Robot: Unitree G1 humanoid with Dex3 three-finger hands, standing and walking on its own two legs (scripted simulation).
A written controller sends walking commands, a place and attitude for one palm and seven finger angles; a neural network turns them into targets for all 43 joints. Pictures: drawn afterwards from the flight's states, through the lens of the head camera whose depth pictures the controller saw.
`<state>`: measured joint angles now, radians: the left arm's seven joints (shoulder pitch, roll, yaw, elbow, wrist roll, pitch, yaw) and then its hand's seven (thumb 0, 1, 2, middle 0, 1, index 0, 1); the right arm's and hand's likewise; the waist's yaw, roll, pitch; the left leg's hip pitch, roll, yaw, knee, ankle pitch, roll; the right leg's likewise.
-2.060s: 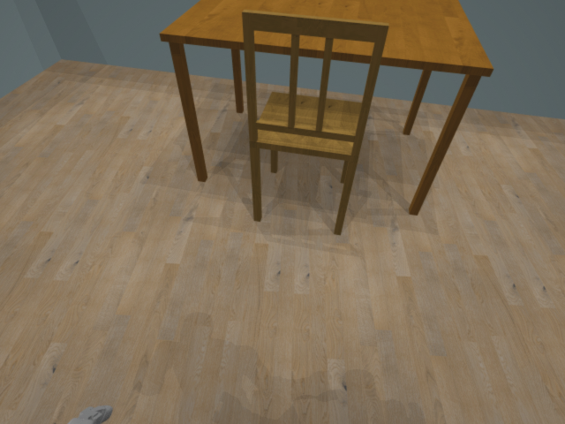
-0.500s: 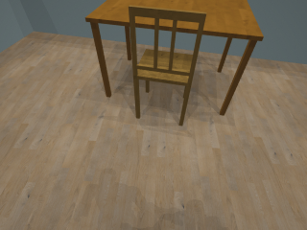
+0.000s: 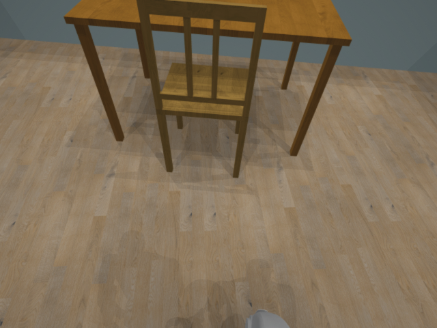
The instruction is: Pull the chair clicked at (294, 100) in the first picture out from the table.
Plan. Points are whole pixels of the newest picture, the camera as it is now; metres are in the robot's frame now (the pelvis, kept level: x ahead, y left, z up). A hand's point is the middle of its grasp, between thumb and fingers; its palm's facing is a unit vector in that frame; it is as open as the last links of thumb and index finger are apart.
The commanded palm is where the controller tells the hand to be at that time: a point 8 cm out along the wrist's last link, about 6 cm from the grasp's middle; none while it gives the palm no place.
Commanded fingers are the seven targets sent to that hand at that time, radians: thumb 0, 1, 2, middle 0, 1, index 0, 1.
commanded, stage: walk to a spot facing it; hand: left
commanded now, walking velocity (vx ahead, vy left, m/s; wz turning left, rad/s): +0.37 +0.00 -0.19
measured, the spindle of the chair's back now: (188, 60) +1.02 +0.13 -0.06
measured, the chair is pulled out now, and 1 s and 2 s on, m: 0.00 0.00 0.00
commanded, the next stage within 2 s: take the last steps up to it in 0.28 s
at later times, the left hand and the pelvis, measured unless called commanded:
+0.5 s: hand (158, 305) +0.20 +0.13 -0.18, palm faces +0.09 -0.98 -0.16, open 7.3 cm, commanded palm none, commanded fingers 0.00 0.90 0.90 -0.20 -0.30 -0.20 -0.30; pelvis +0.20 -0.04 +0.00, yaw +2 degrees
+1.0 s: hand (159, 214) +0.41 +0.16 -0.16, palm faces +0.00 -0.98 -0.19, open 7.3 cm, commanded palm none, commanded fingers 0.00 0.90 0.90 -0.20 -0.30 -0.20 -0.30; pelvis +0.36 -0.02 +0.01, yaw -2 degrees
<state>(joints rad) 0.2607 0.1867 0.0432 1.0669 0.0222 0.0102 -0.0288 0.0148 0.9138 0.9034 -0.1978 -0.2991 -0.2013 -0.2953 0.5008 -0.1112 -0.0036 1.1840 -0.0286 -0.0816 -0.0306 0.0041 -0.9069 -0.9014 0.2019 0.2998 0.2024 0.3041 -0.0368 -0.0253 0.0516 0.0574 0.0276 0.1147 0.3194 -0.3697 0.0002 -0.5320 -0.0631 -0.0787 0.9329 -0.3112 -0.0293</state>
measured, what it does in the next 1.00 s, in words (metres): walks ahead: right foot, then left foot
